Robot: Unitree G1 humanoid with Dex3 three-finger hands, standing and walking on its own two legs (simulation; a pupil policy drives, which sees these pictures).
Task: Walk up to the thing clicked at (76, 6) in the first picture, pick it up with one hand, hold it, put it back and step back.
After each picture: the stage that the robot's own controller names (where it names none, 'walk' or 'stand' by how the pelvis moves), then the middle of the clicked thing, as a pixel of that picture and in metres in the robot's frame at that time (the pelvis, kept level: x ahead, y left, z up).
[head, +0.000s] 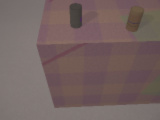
stand; (75, 16) +0.78 +0.07 +0.02
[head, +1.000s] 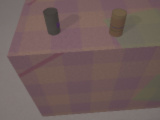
walk; (52, 21) +0.67 +0.21 +0.04
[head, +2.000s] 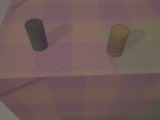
stand; (37, 35) +0.52 +0.21 +0.05
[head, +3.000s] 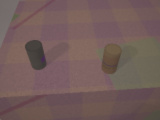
stand; (36, 55) +0.49 +0.22 +0.01
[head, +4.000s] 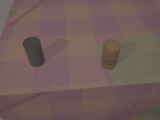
stand; (34, 52) +0.49 +0.23 +0.01
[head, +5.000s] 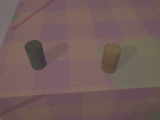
stand; (36, 55) +0.49 +0.22 +0.01
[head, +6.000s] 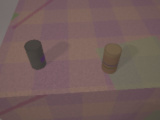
stand; (36, 55) +0.49 +0.22 +0.01
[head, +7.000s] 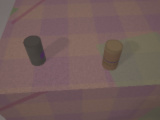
rise first; (35, 51) +0.49 +0.22 +0.01
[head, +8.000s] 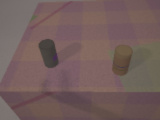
rise first; (49, 54) +0.50 +0.21 +0.02
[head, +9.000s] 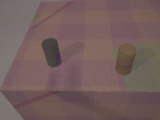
go down; (52, 53) +0.51 +0.20 +0.02
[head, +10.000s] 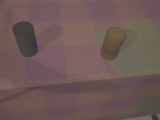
go down; (26, 40) +0.50 +0.19 +0.04
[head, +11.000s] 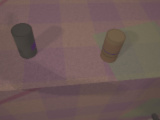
approach; (25, 41) +0.49 +0.20 +0.05
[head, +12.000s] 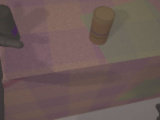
close in; (4, 26) +0.51 +0.21 +0.08
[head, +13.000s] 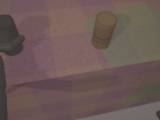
lift; (8, 36) +0.48 +0.21 +0.08
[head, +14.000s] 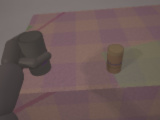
lift; (35, 54) +0.34 +0.16 +0.21
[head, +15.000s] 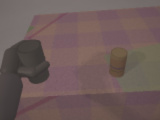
hold; (34, 62) +0.33 +0.17 +0.19
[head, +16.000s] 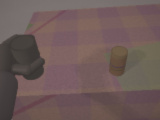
hold; (28, 58) +0.33 +0.18 +0.20
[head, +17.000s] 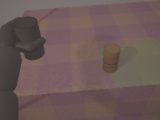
crouch; (30, 39) +0.40 +0.17 +0.21
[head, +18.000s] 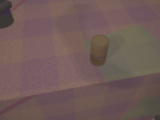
lower; out of the picture +0.51 +0.22 +0.23
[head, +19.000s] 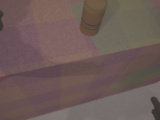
lower; out of the picture +0.55 +0.22 +0.10
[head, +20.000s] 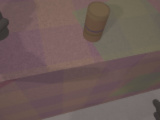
lower; out of the picture +0.53 +0.22 +0.09
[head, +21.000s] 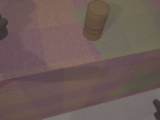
lower; out of the picture +0.53 +0.22 +0.09
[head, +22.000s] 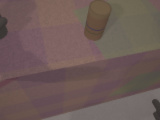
lower; out of the picture +0.53 +0.22 +0.09
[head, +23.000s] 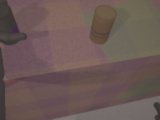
open; (5, 25) +0.51 +0.20 +0.09
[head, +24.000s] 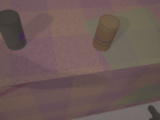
sink last; (12, 31) +0.50 +0.19 +0.07
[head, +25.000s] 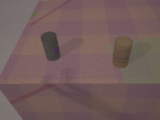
sink last; (51, 46) +0.53 +0.21 +0.05
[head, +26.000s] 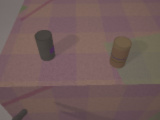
stand; (45, 46) +0.51 +0.19 +0.04
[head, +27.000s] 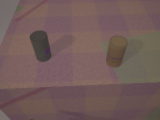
stand; (41, 46) +0.51 +0.20 +0.04
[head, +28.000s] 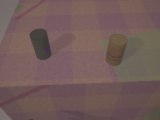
stand; (41, 44) +0.52 +0.20 +0.04
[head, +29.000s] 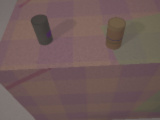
walk; (42, 30) +0.57 +0.22 +0.04
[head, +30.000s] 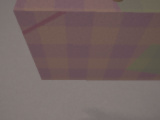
walk; out of the picture +0.86 +0.15 +0.04
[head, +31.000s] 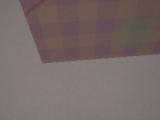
stand; out of the picture +1.18 +0.30 +0.04
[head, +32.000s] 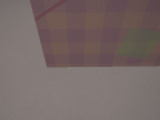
stand; out of the picture +1.21 +0.21 +0.02
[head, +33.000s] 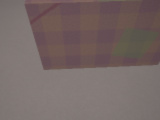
stand; out of the picture +1.20 +0.23 +0.01
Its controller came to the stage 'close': yes
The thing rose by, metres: 0.22
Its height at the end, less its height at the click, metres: +0.00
